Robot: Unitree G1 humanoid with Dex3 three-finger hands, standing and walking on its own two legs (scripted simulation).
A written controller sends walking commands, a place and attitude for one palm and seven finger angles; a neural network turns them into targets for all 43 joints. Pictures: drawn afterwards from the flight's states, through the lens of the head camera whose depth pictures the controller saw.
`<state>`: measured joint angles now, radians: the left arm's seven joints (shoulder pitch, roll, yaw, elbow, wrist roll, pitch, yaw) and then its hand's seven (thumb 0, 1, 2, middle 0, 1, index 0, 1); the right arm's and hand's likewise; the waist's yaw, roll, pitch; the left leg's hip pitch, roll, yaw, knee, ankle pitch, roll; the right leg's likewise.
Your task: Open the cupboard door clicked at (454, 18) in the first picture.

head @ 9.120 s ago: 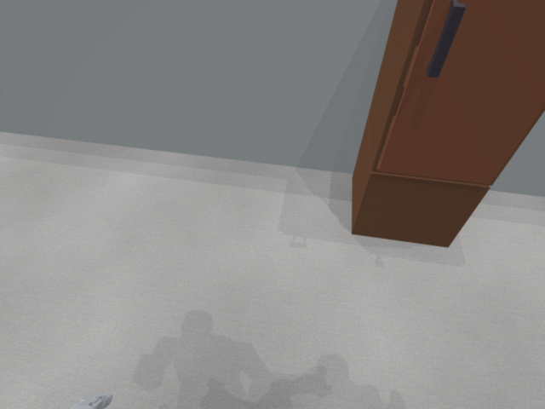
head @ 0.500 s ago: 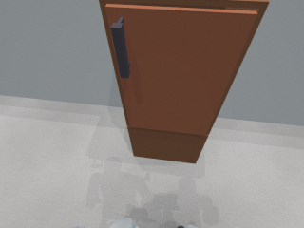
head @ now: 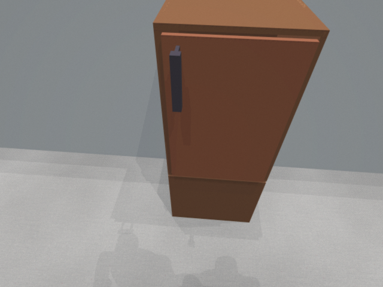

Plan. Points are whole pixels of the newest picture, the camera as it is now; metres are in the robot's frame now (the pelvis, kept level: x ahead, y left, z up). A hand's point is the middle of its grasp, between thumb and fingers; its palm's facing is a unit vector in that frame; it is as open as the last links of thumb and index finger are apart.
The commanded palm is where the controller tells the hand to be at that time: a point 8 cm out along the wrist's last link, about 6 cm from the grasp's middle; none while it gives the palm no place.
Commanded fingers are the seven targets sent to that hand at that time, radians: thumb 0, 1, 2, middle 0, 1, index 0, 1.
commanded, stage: come to a stop and stand still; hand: left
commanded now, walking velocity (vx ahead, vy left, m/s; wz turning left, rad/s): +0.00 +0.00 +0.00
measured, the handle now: (177, 79) +0.60 +0.07 +0.14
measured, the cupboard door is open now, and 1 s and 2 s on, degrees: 0 0 0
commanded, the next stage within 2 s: look again from close up in 0.24 s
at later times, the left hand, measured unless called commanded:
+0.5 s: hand out of the picture -0.03 +0.15 -0.17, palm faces +0.05 -0.98 -0.19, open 7.4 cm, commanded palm none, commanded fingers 0.00 0.90 0.90 -0.20 -0.30 -0.20 -0.30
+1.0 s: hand out of the picture -0.01 +0.12 -0.17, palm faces +0.05 -0.99 -0.16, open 7.4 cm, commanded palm none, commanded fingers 0.00 0.90 0.90 -0.20 -0.30 -0.20 -0.30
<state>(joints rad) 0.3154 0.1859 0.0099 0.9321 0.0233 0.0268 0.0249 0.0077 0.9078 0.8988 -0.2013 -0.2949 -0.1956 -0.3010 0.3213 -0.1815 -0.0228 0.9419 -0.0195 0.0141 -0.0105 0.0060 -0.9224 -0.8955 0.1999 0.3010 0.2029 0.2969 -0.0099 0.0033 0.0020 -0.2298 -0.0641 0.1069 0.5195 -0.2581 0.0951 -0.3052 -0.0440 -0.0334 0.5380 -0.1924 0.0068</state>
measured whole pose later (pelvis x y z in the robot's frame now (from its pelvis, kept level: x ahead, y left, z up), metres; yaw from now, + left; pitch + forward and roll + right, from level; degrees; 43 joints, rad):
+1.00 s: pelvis +0.01 -0.03 +0.01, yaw +1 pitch -2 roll +0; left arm 0.36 0.11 0.00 1.09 0.02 -0.01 0.04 0.01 0.92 0.90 -0.20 -0.29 -0.19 -0.30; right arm 0.36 -0.11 -0.01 1.13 -0.01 0.00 -0.03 0.00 -0.91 -0.90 0.20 0.30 0.20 0.30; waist -0.01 -0.01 -0.01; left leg -0.19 -0.02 0.07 0.43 -0.21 0.04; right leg -0.24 0.00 -0.07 0.41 -0.14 -0.03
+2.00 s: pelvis +0.04 -0.06 +0.01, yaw +0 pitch -3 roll +0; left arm 0.29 0.15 0.02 1.05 0.02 0.00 0.04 0.01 0.91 0.90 -0.20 -0.29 -0.19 -0.30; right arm 0.24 -0.16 -0.02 1.09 -0.01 0.02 -0.03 0.00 -0.94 -0.90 0.20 0.30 0.20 0.30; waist 0.00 0.01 0.03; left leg -0.20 -0.01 0.09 0.42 -0.18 0.04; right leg -0.15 0.02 -0.08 0.41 -0.23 -0.05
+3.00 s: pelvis +0.07 -0.02 +0.01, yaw +0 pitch +0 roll +0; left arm 0.32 0.13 -0.01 1.08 0.02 -0.02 0.04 0.01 0.92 0.90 -0.20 -0.29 -0.19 -0.30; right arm 0.32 -0.16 0.02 1.08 -0.01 -0.03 -0.02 0.02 -0.93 -0.90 0.20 0.30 0.20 0.30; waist -0.01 0.01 -0.01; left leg -0.22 -0.06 0.11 0.44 -0.22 0.10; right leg -0.19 -0.04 -0.07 0.48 -0.28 0.00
